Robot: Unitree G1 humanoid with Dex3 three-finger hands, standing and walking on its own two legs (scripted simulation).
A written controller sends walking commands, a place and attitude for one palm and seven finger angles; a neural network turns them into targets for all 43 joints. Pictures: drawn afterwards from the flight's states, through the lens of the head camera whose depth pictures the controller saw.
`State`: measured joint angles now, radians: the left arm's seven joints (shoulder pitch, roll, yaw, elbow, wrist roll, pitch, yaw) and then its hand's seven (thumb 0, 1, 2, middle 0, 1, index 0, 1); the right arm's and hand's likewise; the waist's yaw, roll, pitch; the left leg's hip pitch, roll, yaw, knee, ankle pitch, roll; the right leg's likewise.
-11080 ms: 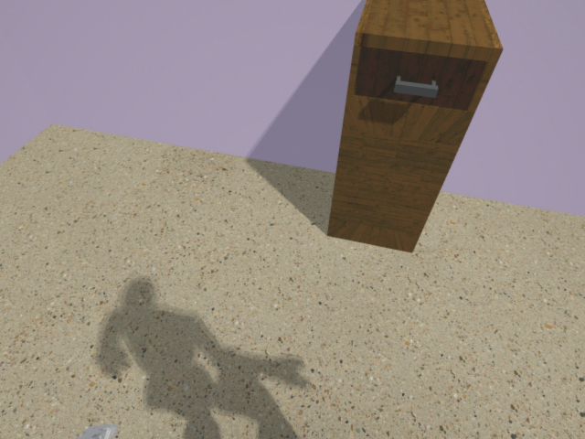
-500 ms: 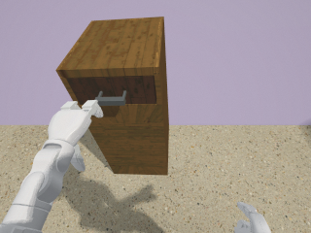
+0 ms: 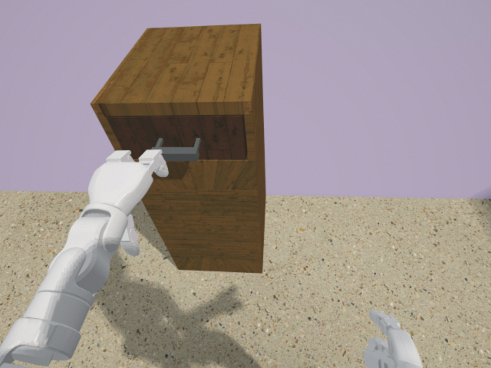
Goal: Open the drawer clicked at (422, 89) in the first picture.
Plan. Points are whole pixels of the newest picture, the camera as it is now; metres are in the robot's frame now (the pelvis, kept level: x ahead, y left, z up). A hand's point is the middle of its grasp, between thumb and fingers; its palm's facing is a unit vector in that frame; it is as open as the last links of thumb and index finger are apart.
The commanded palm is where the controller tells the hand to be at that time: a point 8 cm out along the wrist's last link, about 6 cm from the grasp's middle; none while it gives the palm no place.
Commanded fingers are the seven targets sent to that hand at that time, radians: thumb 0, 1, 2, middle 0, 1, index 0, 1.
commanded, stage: move the hooked fingers above the handle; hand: left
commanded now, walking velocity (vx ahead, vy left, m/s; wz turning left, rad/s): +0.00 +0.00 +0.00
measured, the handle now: (176, 148) +0.59 +0.26 -0.01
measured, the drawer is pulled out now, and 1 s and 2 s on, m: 0.00 0.00 0.00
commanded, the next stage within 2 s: lower the fingers behind the handle in 1.96 s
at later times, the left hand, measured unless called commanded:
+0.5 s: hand (158, 171) +0.43 +0.23 +0.08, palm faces +0.01 -0.01 -1.00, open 13.8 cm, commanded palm +0.41 +0.25 +0.13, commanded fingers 0.00 -0.50 0.30 -0.30 -1.20 -0.30 -1.20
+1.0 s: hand (162, 155) +0.50 +0.25 +0.06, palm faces -0.05 +0.01 -1.00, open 13.8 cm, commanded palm +0.49 +0.26 +0.12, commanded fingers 0.00 -0.50 0.30 -0.30 -1.20 -0.30 -1.20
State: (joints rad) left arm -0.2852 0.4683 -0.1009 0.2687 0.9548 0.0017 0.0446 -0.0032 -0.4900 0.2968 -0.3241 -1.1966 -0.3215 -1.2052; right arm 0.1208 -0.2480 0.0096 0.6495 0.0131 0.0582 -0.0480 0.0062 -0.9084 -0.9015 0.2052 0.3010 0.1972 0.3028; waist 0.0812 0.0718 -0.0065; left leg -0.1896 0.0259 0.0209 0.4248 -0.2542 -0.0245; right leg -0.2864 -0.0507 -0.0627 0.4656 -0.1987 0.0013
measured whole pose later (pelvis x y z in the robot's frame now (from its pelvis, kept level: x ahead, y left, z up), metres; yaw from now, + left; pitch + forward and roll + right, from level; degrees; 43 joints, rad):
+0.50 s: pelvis +0.01 +0.01 -0.01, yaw -2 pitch +7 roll +1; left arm -0.56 0.48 -0.05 0.65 1.02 -0.08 0.15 0.00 -0.49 0.30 -0.32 -1.20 -0.32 -1.20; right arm 0.28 -0.27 -0.05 0.69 0.02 0.07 -0.04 0.01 -0.91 -0.90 0.20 0.30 0.20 0.30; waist 0.00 0.05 -0.04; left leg -0.33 0.03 0.05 0.51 -0.30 -0.01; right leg -0.44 -0.05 -0.03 0.53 -0.22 0.01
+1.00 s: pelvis +0.02 +0.01 -0.02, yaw -1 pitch +14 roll +0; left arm -0.84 0.57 -0.01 1.01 1.08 -0.12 0.19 0.00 -0.49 0.30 -0.32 -1.20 -0.32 -1.20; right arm 0.32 -0.28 -0.05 0.70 0.00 0.08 -0.04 0.00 -0.91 -0.90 0.21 0.30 0.20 0.30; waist -0.08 0.03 -0.08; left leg -0.52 0.04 0.04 0.62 -0.35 -0.01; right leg -0.60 -0.04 -0.04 0.61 -0.25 0.01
